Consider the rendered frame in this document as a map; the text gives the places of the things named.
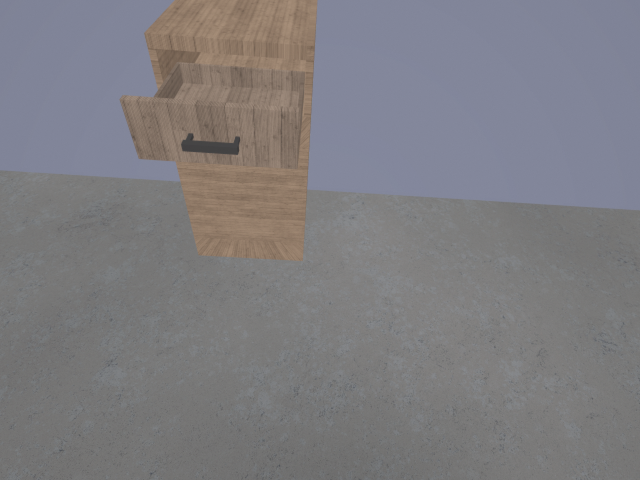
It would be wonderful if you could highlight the cabinet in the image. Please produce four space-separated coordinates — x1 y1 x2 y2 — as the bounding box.
144 0 317 261

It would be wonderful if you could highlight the handle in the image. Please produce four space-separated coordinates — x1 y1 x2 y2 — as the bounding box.
181 133 240 155

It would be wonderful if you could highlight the drawer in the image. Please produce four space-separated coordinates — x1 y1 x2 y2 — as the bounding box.
119 62 305 169

